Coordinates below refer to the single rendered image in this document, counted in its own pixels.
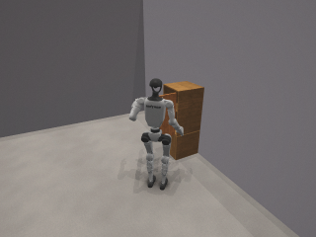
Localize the right robot forearm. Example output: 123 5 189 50
172 119 182 132

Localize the cupboard door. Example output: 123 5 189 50
159 92 177 136

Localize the left robot hand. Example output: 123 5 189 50
131 99 138 107

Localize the left robot shin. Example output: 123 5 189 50
146 154 154 182

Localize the robot left thigh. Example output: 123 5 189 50
141 131 155 162

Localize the right robot hand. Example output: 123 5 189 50
176 127 184 136

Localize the left robot upper arm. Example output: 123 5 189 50
129 97 146 121

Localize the right robot upper arm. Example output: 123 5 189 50
164 99 176 125

